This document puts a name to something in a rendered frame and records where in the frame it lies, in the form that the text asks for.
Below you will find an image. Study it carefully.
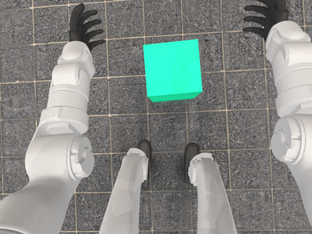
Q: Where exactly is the left robot forearm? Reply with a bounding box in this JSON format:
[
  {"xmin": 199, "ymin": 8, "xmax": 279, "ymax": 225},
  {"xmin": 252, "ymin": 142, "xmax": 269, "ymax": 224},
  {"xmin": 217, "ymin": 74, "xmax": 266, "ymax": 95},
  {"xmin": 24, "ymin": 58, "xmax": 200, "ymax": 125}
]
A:
[{"xmin": 25, "ymin": 41, "xmax": 96, "ymax": 174}]

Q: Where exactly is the right robot upper arm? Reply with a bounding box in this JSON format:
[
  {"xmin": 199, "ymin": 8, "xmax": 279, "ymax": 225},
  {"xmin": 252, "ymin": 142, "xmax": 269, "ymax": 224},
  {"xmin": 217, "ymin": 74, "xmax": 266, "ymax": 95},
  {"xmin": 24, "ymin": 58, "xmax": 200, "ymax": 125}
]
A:
[{"xmin": 271, "ymin": 114, "xmax": 312, "ymax": 226}]

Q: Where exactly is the right robot hand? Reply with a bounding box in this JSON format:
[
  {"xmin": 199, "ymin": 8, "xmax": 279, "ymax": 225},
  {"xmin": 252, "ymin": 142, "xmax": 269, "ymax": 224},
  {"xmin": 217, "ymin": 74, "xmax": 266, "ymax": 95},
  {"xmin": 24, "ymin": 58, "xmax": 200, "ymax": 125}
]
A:
[{"xmin": 243, "ymin": 0, "xmax": 289, "ymax": 42}]

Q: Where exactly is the right robot forearm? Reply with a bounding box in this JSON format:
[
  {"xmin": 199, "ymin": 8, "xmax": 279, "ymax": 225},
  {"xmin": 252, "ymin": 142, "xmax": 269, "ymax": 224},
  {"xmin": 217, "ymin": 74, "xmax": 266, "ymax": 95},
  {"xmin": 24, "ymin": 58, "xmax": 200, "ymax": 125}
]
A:
[{"xmin": 265, "ymin": 20, "xmax": 312, "ymax": 118}]

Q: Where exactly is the left robot hand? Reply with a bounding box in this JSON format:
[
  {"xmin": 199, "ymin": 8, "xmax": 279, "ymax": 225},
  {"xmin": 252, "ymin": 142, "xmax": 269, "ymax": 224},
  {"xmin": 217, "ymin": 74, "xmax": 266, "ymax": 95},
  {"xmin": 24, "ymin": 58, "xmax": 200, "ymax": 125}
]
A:
[{"xmin": 68, "ymin": 3, "xmax": 105, "ymax": 51}]

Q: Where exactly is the left robot shin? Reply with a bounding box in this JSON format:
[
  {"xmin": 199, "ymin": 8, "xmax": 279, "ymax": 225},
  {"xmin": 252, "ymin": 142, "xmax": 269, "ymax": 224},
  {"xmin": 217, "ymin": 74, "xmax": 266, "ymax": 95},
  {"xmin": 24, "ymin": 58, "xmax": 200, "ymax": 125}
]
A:
[{"xmin": 122, "ymin": 148, "xmax": 146, "ymax": 161}]

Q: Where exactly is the left robot upper arm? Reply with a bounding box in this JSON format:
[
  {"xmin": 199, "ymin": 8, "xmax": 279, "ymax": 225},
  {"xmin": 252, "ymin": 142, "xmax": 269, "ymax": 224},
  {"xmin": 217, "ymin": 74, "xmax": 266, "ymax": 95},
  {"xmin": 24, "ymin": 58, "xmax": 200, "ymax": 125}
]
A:
[{"xmin": 0, "ymin": 133, "xmax": 95, "ymax": 234}]

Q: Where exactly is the robot left thigh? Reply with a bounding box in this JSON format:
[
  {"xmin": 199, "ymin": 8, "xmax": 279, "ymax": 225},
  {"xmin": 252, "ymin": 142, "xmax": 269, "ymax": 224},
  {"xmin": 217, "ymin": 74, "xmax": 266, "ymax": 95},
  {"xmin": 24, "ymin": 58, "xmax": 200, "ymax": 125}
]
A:
[{"xmin": 99, "ymin": 153, "xmax": 148, "ymax": 234}]

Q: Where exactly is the carton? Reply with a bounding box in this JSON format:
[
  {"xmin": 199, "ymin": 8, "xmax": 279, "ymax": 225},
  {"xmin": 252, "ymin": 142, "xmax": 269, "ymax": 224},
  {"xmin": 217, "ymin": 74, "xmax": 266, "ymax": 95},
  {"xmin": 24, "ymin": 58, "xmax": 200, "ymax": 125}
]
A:
[{"xmin": 143, "ymin": 39, "xmax": 202, "ymax": 102}]

